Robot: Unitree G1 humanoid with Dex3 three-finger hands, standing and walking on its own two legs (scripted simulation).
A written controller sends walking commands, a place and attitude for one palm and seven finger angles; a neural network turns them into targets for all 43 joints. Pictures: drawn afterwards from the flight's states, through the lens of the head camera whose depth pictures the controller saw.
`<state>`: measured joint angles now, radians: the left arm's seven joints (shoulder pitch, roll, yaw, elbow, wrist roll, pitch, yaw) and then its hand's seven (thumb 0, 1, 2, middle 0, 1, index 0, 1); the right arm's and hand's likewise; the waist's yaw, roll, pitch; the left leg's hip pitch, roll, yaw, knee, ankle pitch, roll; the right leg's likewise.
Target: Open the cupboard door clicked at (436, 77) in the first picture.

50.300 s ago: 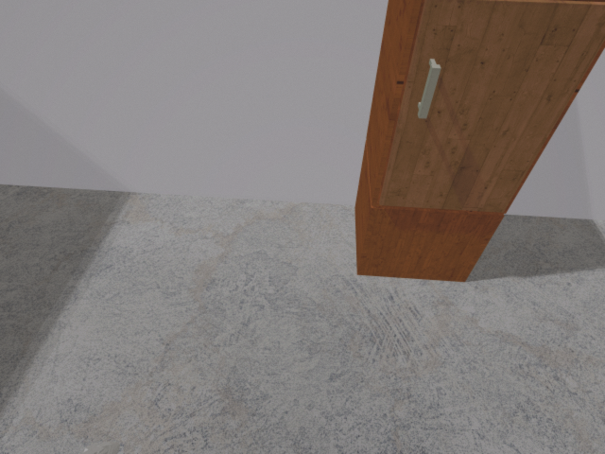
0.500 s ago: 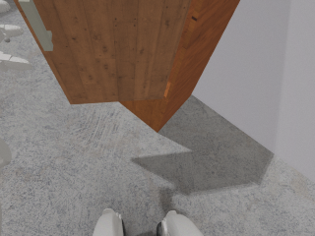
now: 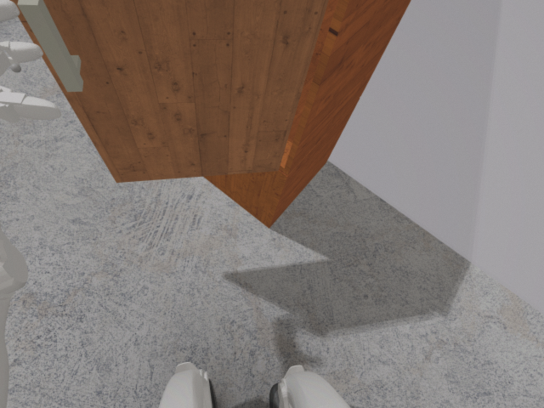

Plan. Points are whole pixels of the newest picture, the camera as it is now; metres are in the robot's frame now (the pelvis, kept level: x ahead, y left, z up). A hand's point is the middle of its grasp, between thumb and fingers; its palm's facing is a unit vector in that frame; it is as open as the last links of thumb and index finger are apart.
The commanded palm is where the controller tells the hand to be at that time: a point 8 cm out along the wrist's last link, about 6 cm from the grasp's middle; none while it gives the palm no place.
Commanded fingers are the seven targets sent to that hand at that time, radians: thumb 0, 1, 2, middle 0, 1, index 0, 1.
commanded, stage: slide the fingers in behind the handle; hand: left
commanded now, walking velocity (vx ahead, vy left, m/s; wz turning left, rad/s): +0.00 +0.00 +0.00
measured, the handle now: (57, 38) +0.59 +0.22 +0.12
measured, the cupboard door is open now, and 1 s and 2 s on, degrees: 47 46 46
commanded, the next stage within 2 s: close the thumb around the handle in 1.22 s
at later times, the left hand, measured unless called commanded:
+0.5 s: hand (56, 68) +0.54 +0.22 +0.12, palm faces +0.04 -1.00 +0.01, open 14.0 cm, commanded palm +0.52 +0.25 +0.11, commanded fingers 0.00 -0.50 0.30 -0.30 -1.20 -0.30 -1.20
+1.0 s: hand (75, 71) +0.54 +0.20 +0.12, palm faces +0.06 -1.00 +0.00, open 14.0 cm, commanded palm +0.52 +0.24 +0.11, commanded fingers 0.00 -0.50 0.30 -0.30 -1.20 -0.30 -1.20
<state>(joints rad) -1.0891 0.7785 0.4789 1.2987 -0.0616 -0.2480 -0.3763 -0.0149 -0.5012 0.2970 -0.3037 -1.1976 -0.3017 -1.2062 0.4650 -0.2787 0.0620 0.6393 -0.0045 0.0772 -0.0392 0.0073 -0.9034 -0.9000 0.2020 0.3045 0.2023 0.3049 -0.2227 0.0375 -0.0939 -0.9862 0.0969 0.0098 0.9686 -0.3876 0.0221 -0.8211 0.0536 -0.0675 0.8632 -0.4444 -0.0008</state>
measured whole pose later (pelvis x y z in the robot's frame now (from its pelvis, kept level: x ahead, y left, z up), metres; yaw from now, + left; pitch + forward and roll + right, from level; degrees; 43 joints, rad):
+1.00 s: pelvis +0.00 -0.01 +0.00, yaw +1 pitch +21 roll -4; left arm -1.07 0.63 0.43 1.29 -0.05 -0.29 -0.24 -0.01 -0.50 0.30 -0.30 -1.20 -0.30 -1.20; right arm 0.44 -0.28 0.04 0.65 -0.01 0.06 -0.01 0.01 -0.90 -0.90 0.20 0.30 0.20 0.30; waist -0.22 0.04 -0.10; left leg -0.95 0.09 0.01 0.95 -0.38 0.01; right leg -0.80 0.05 -0.07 0.88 -0.45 -0.02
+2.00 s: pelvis +0.00 -0.01 +0.00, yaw +1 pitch +22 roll -4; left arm -1.06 0.61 0.42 1.27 -0.05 -0.29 -0.23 0.00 0.75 0.83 -0.37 -1.33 -0.39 -1.34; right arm 0.44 -0.27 0.04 0.66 -0.02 0.06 -0.01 0.01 -0.90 -0.90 0.20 0.30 0.20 0.30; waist -0.21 0.05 -0.10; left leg -0.94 0.09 0.01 0.95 -0.39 0.01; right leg -0.79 0.05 -0.06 0.87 -0.46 -0.01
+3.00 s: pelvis +0.01 -0.04 +0.03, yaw +3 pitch +7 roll +0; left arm -0.21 -0.03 0.07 0.36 -0.02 -0.13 0.43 -0.01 0.68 0.77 -0.37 -1.30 -0.37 -1.33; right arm 0.20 -0.19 0.02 0.58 -0.04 0.08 0.00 0.01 -0.91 -0.90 0.20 0.30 0.20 0.30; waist -0.03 0.04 -0.13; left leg -0.54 0.06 0.03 0.75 -0.34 -0.02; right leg -0.43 0.02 -0.05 0.76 -0.45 -0.04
